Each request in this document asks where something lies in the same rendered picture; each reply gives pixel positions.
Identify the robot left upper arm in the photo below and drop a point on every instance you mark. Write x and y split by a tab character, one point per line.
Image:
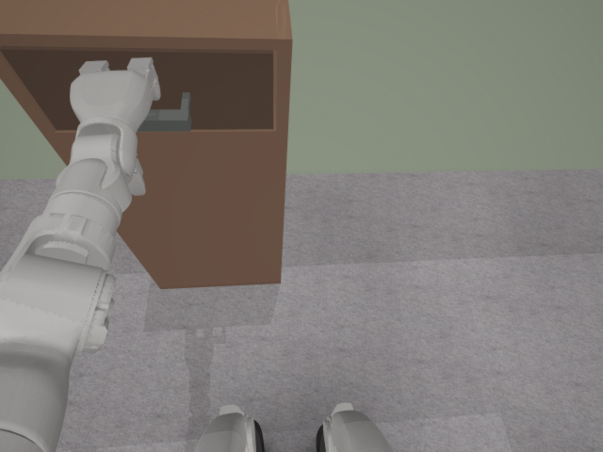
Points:
50	311

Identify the cabinet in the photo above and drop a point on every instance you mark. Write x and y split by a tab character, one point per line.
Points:
214	203

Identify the left robot thigh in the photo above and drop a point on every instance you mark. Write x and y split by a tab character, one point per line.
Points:
231	432

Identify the handle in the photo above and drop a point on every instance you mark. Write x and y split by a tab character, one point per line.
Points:
169	120

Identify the robot left hand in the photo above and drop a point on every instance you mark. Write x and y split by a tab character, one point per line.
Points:
126	96

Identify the left robot forearm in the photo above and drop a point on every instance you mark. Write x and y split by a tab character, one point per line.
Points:
84	212

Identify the robot right shin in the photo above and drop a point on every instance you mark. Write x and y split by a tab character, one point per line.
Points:
342	407

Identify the drawer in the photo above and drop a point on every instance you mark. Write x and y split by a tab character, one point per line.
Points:
229	89

